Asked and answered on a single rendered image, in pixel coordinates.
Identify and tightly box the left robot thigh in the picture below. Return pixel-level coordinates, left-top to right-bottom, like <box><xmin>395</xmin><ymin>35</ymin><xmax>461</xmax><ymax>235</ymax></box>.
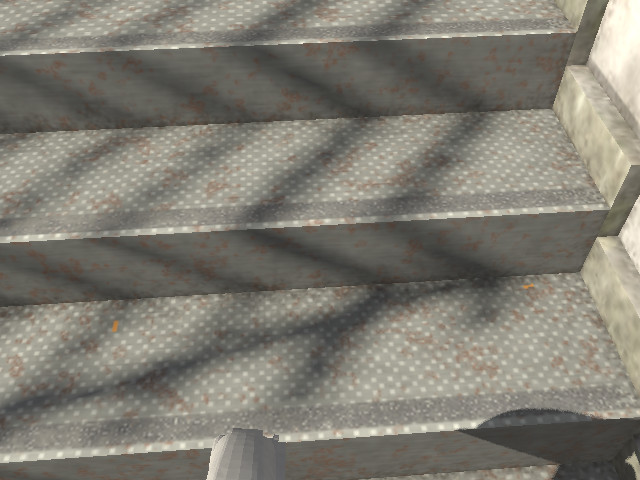
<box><xmin>206</xmin><ymin>428</ymin><xmax>286</xmax><ymax>480</ymax></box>

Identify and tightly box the robot left shin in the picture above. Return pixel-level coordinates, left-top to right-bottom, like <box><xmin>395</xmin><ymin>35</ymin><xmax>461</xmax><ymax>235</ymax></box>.
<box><xmin>209</xmin><ymin>435</ymin><xmax>225</xmax><ymax>466</ymax></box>

